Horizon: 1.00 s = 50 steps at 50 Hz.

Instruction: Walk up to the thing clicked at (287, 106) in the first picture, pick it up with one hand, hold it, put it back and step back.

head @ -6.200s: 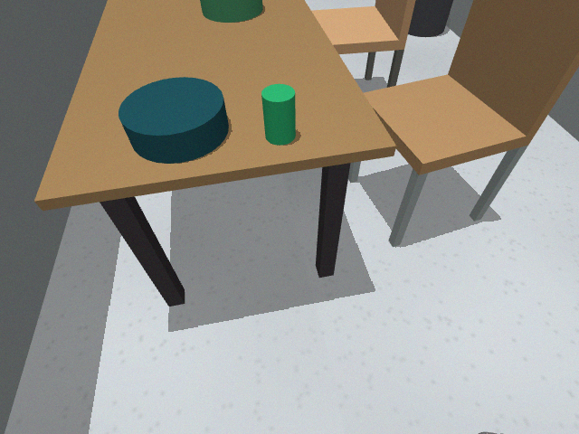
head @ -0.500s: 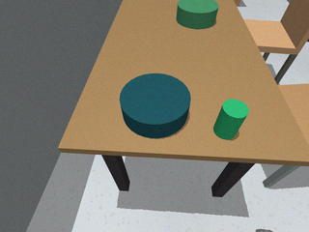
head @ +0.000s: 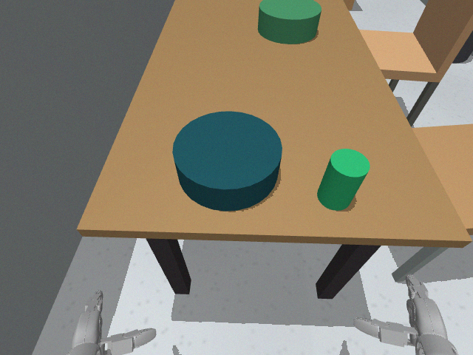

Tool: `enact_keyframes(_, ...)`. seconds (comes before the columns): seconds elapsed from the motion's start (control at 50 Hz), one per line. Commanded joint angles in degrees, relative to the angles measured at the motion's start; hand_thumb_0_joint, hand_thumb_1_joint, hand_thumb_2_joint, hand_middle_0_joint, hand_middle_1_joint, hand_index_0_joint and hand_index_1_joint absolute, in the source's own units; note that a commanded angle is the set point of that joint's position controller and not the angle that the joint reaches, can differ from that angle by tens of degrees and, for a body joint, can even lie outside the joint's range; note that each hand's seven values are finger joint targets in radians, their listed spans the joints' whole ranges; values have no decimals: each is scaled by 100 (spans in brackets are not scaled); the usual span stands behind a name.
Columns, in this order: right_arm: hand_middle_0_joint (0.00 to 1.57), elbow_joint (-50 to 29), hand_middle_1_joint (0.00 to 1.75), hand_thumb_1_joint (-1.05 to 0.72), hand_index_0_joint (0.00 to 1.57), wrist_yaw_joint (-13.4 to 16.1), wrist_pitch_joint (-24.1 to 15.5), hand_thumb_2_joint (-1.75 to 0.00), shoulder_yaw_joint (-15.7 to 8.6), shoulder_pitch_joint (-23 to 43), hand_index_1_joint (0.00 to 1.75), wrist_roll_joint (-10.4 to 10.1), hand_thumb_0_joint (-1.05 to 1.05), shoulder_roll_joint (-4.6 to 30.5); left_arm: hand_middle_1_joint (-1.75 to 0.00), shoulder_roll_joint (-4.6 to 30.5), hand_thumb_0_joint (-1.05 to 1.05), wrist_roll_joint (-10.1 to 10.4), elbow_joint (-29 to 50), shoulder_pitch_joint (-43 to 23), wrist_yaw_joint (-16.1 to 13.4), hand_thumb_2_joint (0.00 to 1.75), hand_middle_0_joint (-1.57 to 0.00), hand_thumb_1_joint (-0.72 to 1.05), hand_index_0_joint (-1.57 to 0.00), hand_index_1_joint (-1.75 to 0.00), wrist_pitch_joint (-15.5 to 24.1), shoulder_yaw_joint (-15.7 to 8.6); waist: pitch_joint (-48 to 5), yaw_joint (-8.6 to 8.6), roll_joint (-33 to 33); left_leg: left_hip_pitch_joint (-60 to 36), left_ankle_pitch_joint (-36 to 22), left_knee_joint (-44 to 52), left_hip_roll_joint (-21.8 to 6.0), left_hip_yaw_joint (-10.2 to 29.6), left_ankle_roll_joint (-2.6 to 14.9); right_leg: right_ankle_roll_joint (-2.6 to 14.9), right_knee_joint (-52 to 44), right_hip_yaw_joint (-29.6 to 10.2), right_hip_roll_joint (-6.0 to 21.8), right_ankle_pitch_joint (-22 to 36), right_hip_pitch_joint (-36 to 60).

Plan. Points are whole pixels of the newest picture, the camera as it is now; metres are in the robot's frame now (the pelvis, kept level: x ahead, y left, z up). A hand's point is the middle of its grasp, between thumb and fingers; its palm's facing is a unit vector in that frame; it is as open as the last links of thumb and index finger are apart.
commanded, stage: rise first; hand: right
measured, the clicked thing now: (341, 180) +0.43 -0.20 +0.01
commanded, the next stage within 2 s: go down in 1.34 s
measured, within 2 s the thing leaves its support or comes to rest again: neither
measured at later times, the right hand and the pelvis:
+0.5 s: hand (418, 294) +0.19 -0.26 +0.02, palm faces +0.28 +0.89 -0.35, open 17.6 cm; pelvis +0.01 -0.01 +0.00, yaw +0 degrees
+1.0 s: hand (452, 296) +0.17 -0.27 +0.08, palm faces +0.34 +0.85 -0.40, open 17.6 cm; pelvis -0.01 +0.00 +0.00, yaw -1 degrees
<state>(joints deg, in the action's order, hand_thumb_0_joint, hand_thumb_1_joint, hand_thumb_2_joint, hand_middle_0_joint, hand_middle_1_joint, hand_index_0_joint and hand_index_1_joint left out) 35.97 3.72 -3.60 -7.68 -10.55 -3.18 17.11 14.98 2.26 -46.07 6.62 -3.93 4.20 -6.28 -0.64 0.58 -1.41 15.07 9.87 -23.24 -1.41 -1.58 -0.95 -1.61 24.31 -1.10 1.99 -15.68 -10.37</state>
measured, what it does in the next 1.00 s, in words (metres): stands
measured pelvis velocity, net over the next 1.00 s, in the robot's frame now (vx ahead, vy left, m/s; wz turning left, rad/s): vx -0.01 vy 0.00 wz -0.02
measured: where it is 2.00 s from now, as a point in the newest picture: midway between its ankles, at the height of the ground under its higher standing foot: outside the picture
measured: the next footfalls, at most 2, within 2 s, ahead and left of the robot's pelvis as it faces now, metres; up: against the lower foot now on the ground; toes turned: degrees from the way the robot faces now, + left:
none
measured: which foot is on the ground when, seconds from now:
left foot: down 0.00-1.00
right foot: down 0.00-1.00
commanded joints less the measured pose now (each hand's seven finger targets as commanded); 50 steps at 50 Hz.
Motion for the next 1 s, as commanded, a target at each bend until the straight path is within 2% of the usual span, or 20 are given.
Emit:
enact_keyframes(0.0,4,-1711,5,43,5,64,-234,-5,-330,97,5,19,0,1008,-5,823,0,10,1420,-189,-97,4,-6,-43,-5,-5,280,-181,-559,9,75,-811,-702,287,105,-235,74,181,-468,319,-199,1129,-150)
enact_keyframes(0.02,4,-2198,5,47,5,74,-281,-5,-247,390,5,18,0,973,-5,901,0,6,1688,-386,-125,3,-6,-47,-5,-5,328,-229,-628,-27,42,-808,-731,259,110,-243,76,166,-486,293,-191,1165,-38)
enact_keyframes(0.06,4,-2554,6,54,5,136,-332,-3,-507,324,6,26,0,1219,-5,941,0,-7,1941,-319,-167,3,-5,-52,-5,-5,376,-219,-639,26,83,-883,-729,262,95,-242,82,175,-472,274,-212,1199,70)
enact_keyframes(0.1,4,-2907,6,58,5,140,-382,-3,-479,-137,6,44,0,1052,-5,562,0,-26,2065,-53,-141,3,-5,-54,-5,-5,394,-1,-566,86,20,-987,-752,241,83,-251,90,183,-472,281,-221,1240,76)
enact_keyframes(0.14,4,-3121,6,60,5,163,-397,-2,-724,-402,6,51,0,1214,-5,763,0,-56,2032,287,-158,3,-5,-55,-5,-5,389,-210,-550,90,-46,-1051,-869,213,92,-280,95,169,-459,266,-223,1403,152)
enact_keyframes(0.16,4,-3290,6,61,5,153,-397,-2,-657,-468,6,51,0,1122,-5,819,0,-73,2102,191,-154,3,-5,-54,-5,-5,395,-231,-563,90,-75,-1049,-914,192,90,-278,101,164,-463,269,-222,1460,188)
enact_keyframes(0.22,4,-3393,6,61,5,117,-407,-2,-899,-839,6,59,0,1140,-4,695,0,-78,1866,493,-98,3,-5,-54,-5,-5,358,-298,-359,144,-73,-1060,-1013,188,86,-315,102,152,-448,268,-223,1611,159)
enact_keyframes(0.24,4,-3595,6,61,5,76,-415,-2,-738,-890,6,44,0,989,-5,702,0,-73,1875,578,-77,2,-5,-54,-5,-5,350,-353,-346,90,-96,-1047,-1082,183,95,-319,101,149,-448,275,-216,1659,187)
enact_keyframes(0.28,4,-3904,6,61,5,10,-437,-2,-718,-978,6,39,0,887,-4,695,0,-67,1863,702,-15,2,-5,-53,-5,-4,342,-419,-312,72,-149,-1046,-1164,150,120,-353,119,115,-469,277,-177,1813,228)
enact_keyframes(0.32,4,-4080,6,61,5,-24,-476,-2,-771,-908,6,35,0,897,-4,497,0,-71,1892,458,55,2,-5,-54,-5,-4,339,-213,-246,147,-99,-1074,-1136,166,121,-359,115,116,-456,250,-168,1841,136)
enact_keyframes(0.38,5,-4528,5,60,5,-32,-568,-2,-811,-806,5,38,0,925,-5,634,0,-88,1910,102,56,3,-5,-55,-5,-5,385,-377,-272,158,-186,-1115,-1052,171,104,-341,122,108,-480,234,-153,1769,176)
enact_keyframes(0.42,5,-4667,5,61,5,-25,-616,-2,-912,-934,5,55,0,982,-5,537,0,-107,1886,41,55,4,-5,-55,-4,-6,387,-301,-281,217,-124,-1159,-1108,174,86,-324,109,126,-449,247,-182,1808,171)
enact_keyframes(0.5,5,-4723,5,60,5,-20,-716,-2,-1207,-1084,5,63,0,1171,-5,867,0,-142,1855,144,15,4,-5,-55,-4,-6,399,-650,-370,188,36,-1229,-1017,194,72,-334,98,155,-447,230,-210,1659,245)
enact_keyframes(0.56,5,-4918,5,60,5,-53,-817,-2,-1147,-1221,5,58,0,1045,-5,505,0,-138,1903,202,64,4,-5,-55,-4,-6,411,-378,-316,226,19,-1275,-1027,187,63,-320,102,162,-418,258,-226,1668,197)
enact_keyframes(0.64,5,-5108,5,59,5,-88,-882,-2,-1177,-1208,5,62,0,1064,-5,719,0,-135,1740,208,70,5,-6,-56,-4,-6,422,-633,-193,184,-188,-1126,-883,194,73,-330,124,133,-478,254,-210,1564,164)
enact_keyframes(0.7,5,-5215,5,58,5,-121,-938,-2,-1150,-1181,5,65,0,995,-5,553,0,-131,1688,237,101,5,-6,-56,-4,-6,456,-513,-80,149,-185,-1070,-660,233,85,-346,125,147,-548,244,-194,1310,97)
enact_keyframes(0.8,5,-5321,5,58,5,-129,-1082,-2,-1448,-1131,5,47,0,1189,-5,494,0,-124,1687,302,114,4,-5,-56,-4,-6,498,-509,33,226,-65,-1020,-436,317,43,-334,99,197,-541,260,-260,1047,48)
enact_keyframes(0.84,5,-5354,5,58,5,-135,-1128,-2,-1422,-1109,5,44,0,1165,-5,683,0,-134,1823,157,99,5,-6,-57,-4,-6,544,-700,-29,172,-43,-1031,-320,331,54,-337,101,197,-566,246,-255,924,64)
enact_keyframes(0.9,5,-5359,5,59,5,-142,-1193,-2,-1393,-991,5,45,0,1111,-5,442,0,-125,1792,225,122,5,-5,-56,-5,-6,579,-477,68,169,-45,-996,-193,350,45,-326,103,218,-596,252,-257,768,27)
enact_keyframes(0.98,5,-5412,5,60,5,-146,-1281,-2,-1389,-970,5,63,0,1104,-5,445,0,-136,1928,95,122,5,-5,-55,-5,-6,640,-462,-30,200,-51,-1039,-104,354,55,-342,118,205,-629,234,-252,697,45)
